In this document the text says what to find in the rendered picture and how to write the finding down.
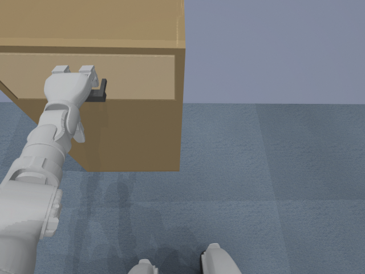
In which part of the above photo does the cabinet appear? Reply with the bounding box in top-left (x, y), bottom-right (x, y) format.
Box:
top-left (0, 0), bottom-right (185, 172)

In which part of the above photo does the drawer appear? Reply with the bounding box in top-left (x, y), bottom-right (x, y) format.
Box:
top-left (0, 53), bottom-right (175, 99)

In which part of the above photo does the robot left upper arm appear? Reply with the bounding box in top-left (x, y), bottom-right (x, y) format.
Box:
top-left (0, 180), bottom-right (63, 274)

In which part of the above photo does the left robot hand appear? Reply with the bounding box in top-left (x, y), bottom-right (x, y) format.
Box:
top-left (44, 65), bottom-right (99, 143)

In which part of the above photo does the handle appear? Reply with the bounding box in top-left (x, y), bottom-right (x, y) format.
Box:
top-left (85, 79), bottom-right (107, 102)

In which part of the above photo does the left robot shin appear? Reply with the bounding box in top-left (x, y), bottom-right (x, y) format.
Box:
top-left (139, 259), bottom-right (151, 264)

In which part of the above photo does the right robot thigh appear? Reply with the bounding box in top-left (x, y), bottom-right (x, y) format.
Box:
top-left (201, 248), bottom-right (242, 274)

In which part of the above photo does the robot left forearm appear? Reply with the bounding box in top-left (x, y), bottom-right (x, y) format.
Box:
top-left (0, 100), bottom-right (80, 193)

